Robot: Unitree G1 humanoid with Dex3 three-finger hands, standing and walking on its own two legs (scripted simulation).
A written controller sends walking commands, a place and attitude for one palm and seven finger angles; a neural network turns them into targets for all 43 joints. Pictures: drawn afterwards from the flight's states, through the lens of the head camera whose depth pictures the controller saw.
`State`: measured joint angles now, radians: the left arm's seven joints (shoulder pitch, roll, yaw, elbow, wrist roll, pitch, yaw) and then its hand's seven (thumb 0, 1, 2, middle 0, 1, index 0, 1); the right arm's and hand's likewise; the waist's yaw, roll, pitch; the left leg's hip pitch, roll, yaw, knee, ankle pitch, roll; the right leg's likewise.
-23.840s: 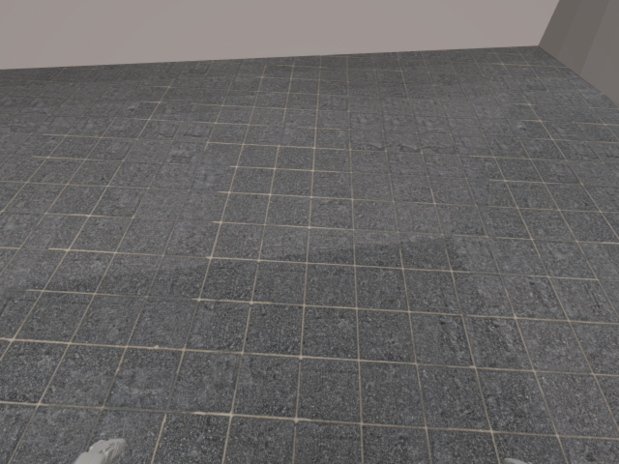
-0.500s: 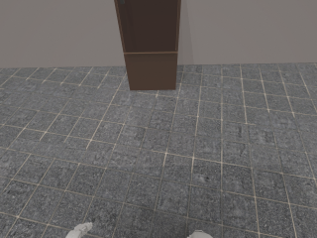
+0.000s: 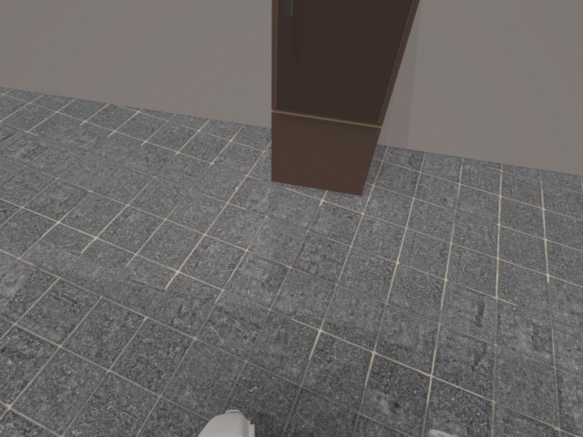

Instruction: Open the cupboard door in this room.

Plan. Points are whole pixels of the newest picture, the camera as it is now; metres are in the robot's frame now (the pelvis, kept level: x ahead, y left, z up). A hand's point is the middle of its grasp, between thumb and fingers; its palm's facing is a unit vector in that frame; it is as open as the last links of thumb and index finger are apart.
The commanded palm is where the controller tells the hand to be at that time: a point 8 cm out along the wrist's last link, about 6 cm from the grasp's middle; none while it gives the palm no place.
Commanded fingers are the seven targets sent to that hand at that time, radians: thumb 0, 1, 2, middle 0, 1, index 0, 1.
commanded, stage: stand and wait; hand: left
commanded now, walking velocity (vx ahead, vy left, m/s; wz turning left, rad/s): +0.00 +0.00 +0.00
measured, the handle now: out of the picture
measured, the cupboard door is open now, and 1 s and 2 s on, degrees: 0 0 0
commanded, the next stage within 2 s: turn or walk to find it in 0.18 s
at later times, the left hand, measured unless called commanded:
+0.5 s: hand (199, 366) +0.24 +0.18 -0.16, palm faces -0.03 -0.97 -0.24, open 7.3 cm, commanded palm none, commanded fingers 0.00 0.90 0.90 -0.20 -0.30 -0.20 -0.30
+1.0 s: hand (212, 426) +0.15 +0.14 -0.16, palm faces +0.04 -0.98 -0.20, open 7.3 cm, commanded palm none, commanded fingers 0.00 0.90 0.90 -0.20 -0.30 -0.20 -0.30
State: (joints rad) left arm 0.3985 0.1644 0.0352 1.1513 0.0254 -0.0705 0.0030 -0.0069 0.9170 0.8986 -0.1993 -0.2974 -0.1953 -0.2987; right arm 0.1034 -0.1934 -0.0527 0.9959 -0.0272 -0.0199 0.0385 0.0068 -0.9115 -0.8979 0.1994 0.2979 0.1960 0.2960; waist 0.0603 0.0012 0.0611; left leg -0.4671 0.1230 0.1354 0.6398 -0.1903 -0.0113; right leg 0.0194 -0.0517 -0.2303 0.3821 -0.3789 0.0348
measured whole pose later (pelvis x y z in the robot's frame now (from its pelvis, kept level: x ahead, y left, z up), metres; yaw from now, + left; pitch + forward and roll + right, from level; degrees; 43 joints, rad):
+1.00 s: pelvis +0.16 -0.03 +0.01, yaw -1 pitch -2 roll +0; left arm 0.29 0.14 0.00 1.16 0.01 -0.02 0.03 -0.01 0.93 0.90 -0.20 -0.30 -0.19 -0.30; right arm 0.28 -0.13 -0.01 1.16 -0.01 0.00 -0.03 0.01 -0.92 -0.90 0.20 0.30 0.20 0.30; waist 0.01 0.02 0.02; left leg -0.07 0.09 0.13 0.38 -0.26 -0.05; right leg -0.16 -0.02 -0.16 0.41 -0.22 -0.03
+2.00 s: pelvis +0.19 -0.01 +0.00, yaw +1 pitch +0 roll +1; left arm 0.36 0.13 0.02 1.12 0.03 -0.01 0.01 0.00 0.91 0.90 -0.20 -0.30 -0.19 -0.30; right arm 0.42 -0.10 -0.03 1.14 -0.02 -0.01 -0.02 0.00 -0.91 -0.90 0.20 0.30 0.20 0.30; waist -0.01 -0.01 -0.01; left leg -0.12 0.04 0.12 0.49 -0.36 -0.01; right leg -0.23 -0.09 -0.13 0.58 -0.34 0.00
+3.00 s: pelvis +0.42 +0.03 +0.01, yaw -1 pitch +0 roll +0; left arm 0.20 0.18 0.04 1.03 0.02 -0.01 0.00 0.00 0.92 0.90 -0.20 -0.30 -0.20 -0.30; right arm 0.22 -0.18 -0.04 1.06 -0.02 0.02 -0.01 0.01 -0.91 -0.90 0.20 0.30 0.20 0.30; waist 0.01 0.00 0.06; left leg -0.30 0.07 0.09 0.74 -0.46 -0.04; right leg -0.25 -0.02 -0.07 0.49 -0.24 -0.02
